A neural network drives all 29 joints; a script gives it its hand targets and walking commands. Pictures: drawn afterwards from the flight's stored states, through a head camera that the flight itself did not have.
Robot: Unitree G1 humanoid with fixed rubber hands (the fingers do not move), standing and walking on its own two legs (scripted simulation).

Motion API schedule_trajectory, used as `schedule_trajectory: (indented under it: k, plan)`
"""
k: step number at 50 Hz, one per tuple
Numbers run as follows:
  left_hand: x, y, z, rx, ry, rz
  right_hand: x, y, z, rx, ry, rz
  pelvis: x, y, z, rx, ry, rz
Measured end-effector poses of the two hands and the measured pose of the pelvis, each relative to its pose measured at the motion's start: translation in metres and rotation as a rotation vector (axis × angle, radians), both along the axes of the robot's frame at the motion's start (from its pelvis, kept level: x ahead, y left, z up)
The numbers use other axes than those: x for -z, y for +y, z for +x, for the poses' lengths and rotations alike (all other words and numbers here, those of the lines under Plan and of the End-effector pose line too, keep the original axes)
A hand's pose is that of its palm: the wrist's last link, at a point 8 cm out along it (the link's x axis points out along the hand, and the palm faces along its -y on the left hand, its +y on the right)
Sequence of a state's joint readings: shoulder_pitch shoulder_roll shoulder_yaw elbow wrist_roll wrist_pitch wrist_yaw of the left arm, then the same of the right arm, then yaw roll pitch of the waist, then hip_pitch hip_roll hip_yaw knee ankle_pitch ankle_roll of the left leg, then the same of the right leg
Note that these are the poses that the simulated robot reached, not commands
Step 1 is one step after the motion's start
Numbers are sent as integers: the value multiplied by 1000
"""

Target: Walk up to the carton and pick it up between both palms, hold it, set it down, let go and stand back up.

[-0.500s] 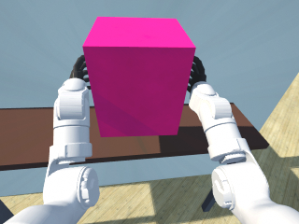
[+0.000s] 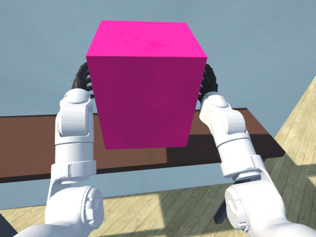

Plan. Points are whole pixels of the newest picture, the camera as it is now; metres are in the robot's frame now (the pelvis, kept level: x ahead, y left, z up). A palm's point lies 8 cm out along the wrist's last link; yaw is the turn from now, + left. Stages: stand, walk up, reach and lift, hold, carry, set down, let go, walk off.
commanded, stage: hold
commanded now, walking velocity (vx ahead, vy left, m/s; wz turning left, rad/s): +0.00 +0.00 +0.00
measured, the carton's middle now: (145, 86) +0.40 +0.01 +0.23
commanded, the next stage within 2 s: none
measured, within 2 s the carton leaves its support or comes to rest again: neither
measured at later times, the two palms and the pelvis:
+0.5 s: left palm (80, 91) +0.36 +0.16 +0.23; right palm (207, 92) +0.35 -0.14 +0.24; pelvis -0.01 +0.00 +0.00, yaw +0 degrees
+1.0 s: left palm (79, 93) +0.36 +0.16 +0.23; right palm (207, 94) +0.35 -0.13 +0.24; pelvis -0.01 +0.00 +0.00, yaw +0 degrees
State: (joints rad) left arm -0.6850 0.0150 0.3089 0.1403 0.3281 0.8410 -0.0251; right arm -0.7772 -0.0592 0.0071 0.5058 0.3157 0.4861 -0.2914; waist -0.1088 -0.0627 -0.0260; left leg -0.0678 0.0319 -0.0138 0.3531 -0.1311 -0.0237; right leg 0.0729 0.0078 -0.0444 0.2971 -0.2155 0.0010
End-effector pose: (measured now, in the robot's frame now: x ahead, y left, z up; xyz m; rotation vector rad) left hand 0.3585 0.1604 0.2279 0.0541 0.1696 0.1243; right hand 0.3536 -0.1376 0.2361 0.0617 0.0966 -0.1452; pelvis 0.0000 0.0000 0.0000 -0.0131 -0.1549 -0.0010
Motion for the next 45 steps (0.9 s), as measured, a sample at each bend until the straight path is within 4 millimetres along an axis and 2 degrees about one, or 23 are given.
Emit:
schedule_trajectory:
  k: [11, 36, 45]
  plan:
    - [-7, -3, -1, 0, 3, 0, -5, -3, -2, 5, 3, 8, 0, 0, -3, 6, -9, 2]
    - [-7, -1, 3, 7, -3, -4, -10, 0, 1, 8, -2, -5, 0, -1, -5, -1, 13, -2]
    - [-1, -1, -2, 1, 13, -2, -2, -1, -3, 4, 15, -10, 0, 1, -6, 8, 0, 1]
